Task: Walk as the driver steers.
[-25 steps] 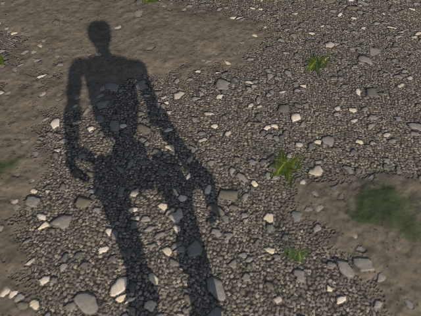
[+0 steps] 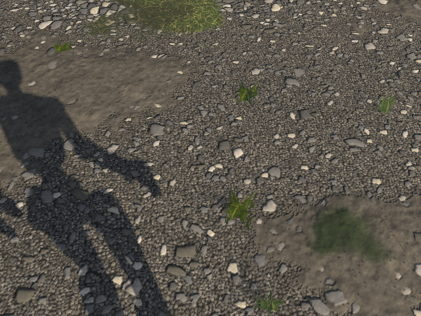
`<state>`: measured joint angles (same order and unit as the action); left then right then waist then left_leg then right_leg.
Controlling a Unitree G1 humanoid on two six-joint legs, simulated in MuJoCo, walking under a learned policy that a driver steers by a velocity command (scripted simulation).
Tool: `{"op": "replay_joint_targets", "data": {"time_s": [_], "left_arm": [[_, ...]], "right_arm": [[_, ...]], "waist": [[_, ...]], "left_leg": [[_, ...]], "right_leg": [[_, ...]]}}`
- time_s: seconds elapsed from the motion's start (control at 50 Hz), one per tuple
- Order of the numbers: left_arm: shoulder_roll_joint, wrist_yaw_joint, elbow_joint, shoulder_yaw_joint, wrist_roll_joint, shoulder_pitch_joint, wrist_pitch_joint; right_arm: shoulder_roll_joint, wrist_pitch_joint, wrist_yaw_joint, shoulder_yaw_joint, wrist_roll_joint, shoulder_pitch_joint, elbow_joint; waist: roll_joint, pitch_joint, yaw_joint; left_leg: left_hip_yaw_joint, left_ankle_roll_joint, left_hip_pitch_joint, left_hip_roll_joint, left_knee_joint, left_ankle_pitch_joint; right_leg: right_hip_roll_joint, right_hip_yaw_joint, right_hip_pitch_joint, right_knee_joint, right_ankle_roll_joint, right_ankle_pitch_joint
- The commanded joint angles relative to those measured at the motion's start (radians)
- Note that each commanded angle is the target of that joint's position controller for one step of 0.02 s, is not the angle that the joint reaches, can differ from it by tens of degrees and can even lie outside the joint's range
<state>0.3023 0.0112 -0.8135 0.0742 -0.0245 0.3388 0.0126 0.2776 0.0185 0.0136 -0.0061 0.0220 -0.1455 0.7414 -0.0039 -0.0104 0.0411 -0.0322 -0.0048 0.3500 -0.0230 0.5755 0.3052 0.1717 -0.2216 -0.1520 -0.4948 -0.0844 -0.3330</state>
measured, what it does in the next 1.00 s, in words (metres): walks ahead: right foot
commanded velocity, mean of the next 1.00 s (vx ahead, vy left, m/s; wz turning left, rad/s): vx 0.44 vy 0.00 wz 0.00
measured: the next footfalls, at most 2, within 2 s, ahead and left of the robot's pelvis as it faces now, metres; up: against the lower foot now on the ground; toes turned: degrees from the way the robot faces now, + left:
right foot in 0.52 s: +0.34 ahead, -0.12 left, +0.00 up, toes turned -4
left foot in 1.10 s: +0.64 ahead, +0.04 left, +0.00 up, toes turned +11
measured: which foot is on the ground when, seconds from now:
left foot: down 0.00-0.52, up 0.54-1.00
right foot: down 0.00-0.02, up 0.04-0.50, down 0.52-1.00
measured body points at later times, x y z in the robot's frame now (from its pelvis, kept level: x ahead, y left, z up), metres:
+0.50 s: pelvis +0.18 -0.01 +0.00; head +0.21 -0.02 +0.45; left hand +0.41 +0.20 -0.09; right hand +0.11 -0.27 -0.14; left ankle +0.04 +0.10 -0.73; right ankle +0.29 -0.11 -0.72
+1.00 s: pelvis +0.43 -0.05 +0.00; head +0.46 -0.05 +0.45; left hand +0.37 +0.20 -0.14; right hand +0.61 -0.27 -0.12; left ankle +0.59 +0.07 -0.70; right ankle +0.30 -0.11 -0.73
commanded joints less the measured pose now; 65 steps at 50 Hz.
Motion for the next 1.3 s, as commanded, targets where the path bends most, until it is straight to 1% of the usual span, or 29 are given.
{"op": "replay_joint_targets", "data": {"time_s": [0.02, 0.04, 0.06, 0.08, 0.12, 0.16, 0.28, 0.4, 0.46, 0.5, 0.52, 0.54, 0.56, 0.58, 0.6, 0.66, 0.72, 0.82, 0.96, 1.02, 1.06, 1.08, 1.1, 1.12, 1.14, 1.16, 1.2, 1.24, 1.3], "left_arm": [[0.009, -0.003, 0.066, -0.013, 0.013, 0.000, -0.034], [0.043, -0.005, 0.092, -0.005, 0.012, 0.038, -0.035], [0.113, -0.003, 0.066, 0.006, -0.017, 0.038, -0.034], [0.114, -0.016, 0.056, 0.007, -0.018, -0.012, -0.038], [0.090, -0.037, 0.062, 0.000, -0.016, -0.057, -0.042], [0.079, -0.048, 0.052, -0.008, -0.019, -0.059, -0.042], [0.039, -0.055, 0.099, -0.030, -0.016, -0.237, -0.038], [0.012, -0.057, 0.142, -0.050, -0.006, -0.367, -0.049], [0.031, -0.047, 0.143, -0.045, -0.003, -0.343, -0.055], [0.050, -0.032, 0.090, -0.030, -0.009, -0.183, -0.065], [0.088, -0.020, 0.038, -0.013, -0.022, -0.032, -0.076], [0.178, -0.006, 0.022, 0.010, -0.045, 0.127, -0.083], [0.243, -0.011, 0.006, 0.026, -0.026, 0.147, -0.072], [0.167, -0.017, 0.007, 0.012, 0.005, 0.065, -0.065], [0.107, -0.022, 0.023, -0.003, 0.009, -0.028, -0.067], [0.036, -0.022, 0.008, -0.024, 0.009, -0.084, -0.089], [0.053, -0.022, -0.032, -0.018, 0.018, -0.020, -0.109], [0.047, -0.016, -0.081, -0.021, 0.010, 0.070, -0.112], [0.038, 0.006, -0.138, -0.034, 0.007, 0.138, -0.115], [0.072, 0.020, -0.150, -0.029, 0.002, 0.125, -0.107], [0.101, 0.027, -0.147, -0.021, -0.006, 0.102, -0.092], [0.112, 0.027, -0.139, -0.019, -0.004, 0.089, -0.085], [0.101, 0.022, -0.106, -0.023, 0.002, 0.065, -0.088], [-0.008, -0.004, -0.051, -0.041, 0.010, 0.128, -0.097], [0.075, -0.005, -0.028, -0.023, -0.001, 0.012, -0.106], [0.064, -0.010, 0.007, -0.028, 0.010, -0.054, -0.121], [0.060, -0.009, 0.004, -0.027, 0.000, -0.060, -0.118], [0.040, -0.013, 0.007, -0.030, -0.023, -0.028, -0.077], [0.022, -0.022, 0.041, -0.033, -0.027, -0.086, -0.049]], "right_arm": [[0.152, 0.045, 0.016, -0.035, 0.030, -0.180, -0.020], [0.265, 0.032, 0.011, -0.066, 0.020, -0.209, 0.005], [0.202, 0.027, 0.000, -0.063, 0.006, -0.195, 0.009], [0.138, 0.030, -0.009, -0.048, -0.001, -0.167, 0.003], [0.117, 0.039, -0.008, -0.043, -0.002, -0.135, 0.010], [0.114, 0.054, -0.011, -0.043, -0.005, -0.178, 0.036], [0.106, 0.063, -0.017, -0.048, -0.016, -0.294, 0.102], [0.119, 0.064, -0.019, -0.054, -0.007, -0.354, 0.149], [0.135, 0.062, -0.017, -0.059, -0.006, -0.336, 0.161], [0.144, 0.058, -0.015, -0.061, -0.013, -0.305, 0.166], [0.126, 0.058, -0.016, -0.054, -0.016, -0.307, 0.164], [0.058, 0.061, -0.019, -0.032, -0.031, -0.313, 0.117], [0.033, 0.057, -0.017, -0.032, -0.028, -0.382, 0.111], [0.115, 0.047, -0.013, -0.055, 0.000, -0.312, 0.119], [0.097, 0.051, -0.023, -0.053, 0.000, -0.267, 0.108], [0.055, 0.031, -0.040, -0.043, 0.011, -0.268, 0.128], [0.046, 0.016, -0.051, -0.045, 0.015, -0.223, 0.121], [0.034, 0.010, -0.055, -0.043, 0.000, -0.043, 0.074], [0.001, 0.020, -0.065, -0.017, 0.007, 0.154, 0.005], [0.017, 0.023, -0.061, -0.023, 0.009, 0.119, 0.003], [0.049, 0.026, -0.052, -0.040, 0.013, -0.031, 0.044], [0.076, 0.033, -0.048, -0.057, 0.020, -0.167, 0.085], [0.149, 0.033, -0.035, -0.086, 0.035, -0.318, 0.119], [0.255, 0.022, -0.024, -0.117, 0.029, -0.295, 0.104], [0.229, 0.013, -0.029, -0.117, -0.017, -0.300, 0.111], [0.200, 0.010, -0.023, -0.110, -0.021, -0.227, 0.107], [0.117, 0.015, -0.020, -0.091, -0.018, -0.148, 0.099], [0.096, 0.031, -0.018, -0.081, -0.024, -0.132, 0.097], [0.139, 0.045, -0.019, -0.092, -0.024, -0.173, 0.105]], "waist": [[-0.149, 0.082, -0.096], [-0.310, 0.043, -0.063], [-0.141, -0.036, -0.042], [-0.046, -0.077, -0.046], [-0.090, -0.086, -0.037], [-0.116, -0.037, -0.045], [-0.096, -0.052, -0.089], [-0.104, -0.074, -0.116], [-0.108, -0.071, -0.084], [-0.074, -0.003, 0.002], [-0.029, 0.093, 0.058], [0.113, 0.232, 0.109], [0.270, 0.275, 0.065], [0.117, 0.131, 0.034], [0.079, 0.025, -0.002], [0.097, -0.025, -0.066], [0.072, -0.031, -0.073], [0.052, -0.079, -0.031], [0.052, -0.109, 0.014], [0.083, -0.064, -0.020], [0.108, 0.029, -0.085], [0.098, 0.102, -0.144], [0.026, 0.191, -0.213], [-0.221, 0.265, -0.123], [-0.063, 0.271, -0.163], [-0.040, 0.115, -0.129], [0.048, -0.011, -0.052], [0.020, -0.001, -0.009], [-0.006, -0.011, -0.012]], "left_leg": [[-0.303, -0.099, -0.349, 0.245, -0.305, 0.081], [-0.688, -0.226, -0.388, 0.403, -0.408, 0.143], [-0.686, -0.254, -0.328, 0.415, -0.387, 0.231], [-0.577, -0.237, -0.280, 0.357, -0.385, 0.270], [-0.394, -0.180, -0.261, 0.259, -0.427, 0.155], [-0.287, -0.169, -0.299, 0.212, -0.422, -0.077], [-0.185, -0.197, -0.373, 0.205, -0.457, -0.249], [-0.114, -0.186, -0.354, 0.214, -0.409, -0.416], [-0.114, -0.167, -0.344, 0.247, -0.359, -0.525], [-0.065, -0.135, -0.326, 0.218, -0.170, -0.748], [-0.018, -0.114, -0.243, 0.168, 0.021, -0.716], [0.037, -0.077, -0.006, 0.094, 0.342, -0.380], [0.037, -0.066, 0.222, -0.050, 0.582, 0.225], [-0.039, -0.083, 0.289, 0.017, 0.650, 0.166], [-0.037, -0.087, 0.285, 0.058, 0.619, 0.071], [-0.007, -0.062, 0.176, 0.115, 0.521, -0.025], [0.020, -0.038, 0.217, 0.124, 0.494, -0.082], [-0.009, -0.022, 0.367, 0.103, 0.377, -0.227], [0.109, -0.061, 0.315, 0.059, 0.082, -0.325], [0.168, -0.115, 0.212, -0.004, 0.024, -0.205], [0.190, -0.165, 0.053, -0.067, 0.004, -0.105], [0.164, -0.199, -0.125, -0.082, -0.064, -0.120], [-0.028, -0.263, -0.373, 0.054, -0.105, -0.063], [-0.571, -0.439, -0.676, 0.354, -0.147, -0.136], [-0.693, -0.450, -0.675, 0.355, -0.246, -0.125], [-0.541, -0.409, -0.539, 0.335, -0.284, -0.159], [-0.379, -0.331, -0.298, 0.245, -0.331, -0.339], [-0.288, -0.306, -0.198, 0.184, -0.354, -0.433], [-0.242, -0.294, -0.151, 0.135, -0.378, -0.458]], "right_leg": [[-0.126, -0.073, -0.176, -0.257, -0.026, 0.077], [0.032, 0.070, -0.416, -0.403, -0.004, -0.293], [-0.060, 0.048, -0.477, -0.517, -0.003, -0.263], [-0.092, 0.044, -0.474, -0.532, 0.002, -0.171], [-0.134, 0.082, -0.459, -0.492, 0.027, -0.048], [-0.141, 0.122, -0.441, -0.511, 0.049, 0.033], [-0.217, 0.220, -0.556, -0.395, 0.101, 0.132], [-0.206, 0.277, -0.446, -0.154, 0.079, 0.190], [-0.185, 0.287, -0.326, -0.085, 0.036, 0.158], [-0.135, 0.303, -0.100, 0.017, -0.001, 0.167], [-0.161, 0.268, 0.117, 0.038, -0.028, 0.163], [-0.429, -0.058, 0.380, 0.095, -0.101, -0.038], [-0.603, -0.458, 0.442, 0.237, -0.186, -0.096], [-0.552, -0.399, 0.316, 0.251, -0.167, -0.163], [-0.508, -0.262, 0.182, 0.277, -0.149, -0.110], [-0.382, -0.027, 0.016, 0.350, -0.096, 0.143], [-0.368, 0.044, 0.025, 0.380, -0.113, 0.292], [-0.360, 0.175, 0.093, 0.408, -0.083, 0.404], [-0.375, 0.321, 0.215, 0.365, -0.038, 0.660], [-0.397, 0.367, 0.304, 0.217, -0.019, 1.033], [-0.408, 0.391, 0.320, -0.027, -0.016, 1.236], [-0.400, 0.407, 0.246, -0.227, -0.011, 1.141], [-0.369, 0.419, 0.035, -0.518, 0.005, 0.835], [-0.141, 0.392, -0.425, -0.906, 0.058, -0.143], [-0.141, 0.178, -0.555, -0.979, 0.046, -0.162], [-0.204, 0.159, -0.604, -0.914, 0.041, -0.053], [-0.258, 0.173, -0.500, -0.758, 0.059, 0.009], [-0.271, 0.179, -0.403, -0.671, 0.092, 0.004], [-0.273, 0.213, -0.423, -0.556, 0.128, 0.072]]}}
